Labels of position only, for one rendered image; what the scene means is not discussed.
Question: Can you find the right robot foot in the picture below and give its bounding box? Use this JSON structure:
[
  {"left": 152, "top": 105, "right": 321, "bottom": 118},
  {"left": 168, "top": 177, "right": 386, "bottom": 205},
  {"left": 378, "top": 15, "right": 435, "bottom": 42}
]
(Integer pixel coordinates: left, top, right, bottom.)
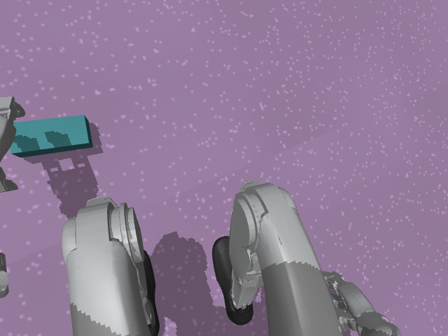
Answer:
[{"left": 212, "top": 236, "right": 253, "bottom": 326}]

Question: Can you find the left robot foot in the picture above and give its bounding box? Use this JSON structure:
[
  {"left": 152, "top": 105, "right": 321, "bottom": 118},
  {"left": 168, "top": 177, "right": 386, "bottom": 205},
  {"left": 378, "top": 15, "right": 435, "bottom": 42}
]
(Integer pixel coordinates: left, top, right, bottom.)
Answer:
[{"left": 143, "top": 250, "right": 160, "bottom": 336}]

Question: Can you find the right robot hand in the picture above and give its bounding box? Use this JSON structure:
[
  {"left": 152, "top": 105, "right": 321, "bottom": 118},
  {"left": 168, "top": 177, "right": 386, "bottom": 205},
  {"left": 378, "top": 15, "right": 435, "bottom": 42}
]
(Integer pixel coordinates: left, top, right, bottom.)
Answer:
[{"left": 322, "top": 271, "right": 376, "bottom": 332}]

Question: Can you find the small box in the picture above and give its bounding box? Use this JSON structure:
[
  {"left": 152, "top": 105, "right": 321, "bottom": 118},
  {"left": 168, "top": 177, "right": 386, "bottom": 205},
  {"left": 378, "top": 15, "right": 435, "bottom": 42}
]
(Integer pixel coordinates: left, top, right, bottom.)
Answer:
[{"left": 10, "top": 115, "right": 93, "bottom": 158}]

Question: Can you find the right robot arm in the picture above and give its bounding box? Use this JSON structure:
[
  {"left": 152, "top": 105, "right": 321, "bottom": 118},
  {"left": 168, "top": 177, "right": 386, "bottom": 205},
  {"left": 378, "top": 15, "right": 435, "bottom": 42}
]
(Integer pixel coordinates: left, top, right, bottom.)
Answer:
[{"left": 356, "top": 311, "right": 402, "bottom": 336}]

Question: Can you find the left robot hand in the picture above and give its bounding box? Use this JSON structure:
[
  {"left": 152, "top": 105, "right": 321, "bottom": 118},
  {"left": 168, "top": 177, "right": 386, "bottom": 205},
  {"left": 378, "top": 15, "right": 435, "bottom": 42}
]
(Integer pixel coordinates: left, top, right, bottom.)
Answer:
[{"left": 0, "top": 97, "right": 25, "bottom": 193}]

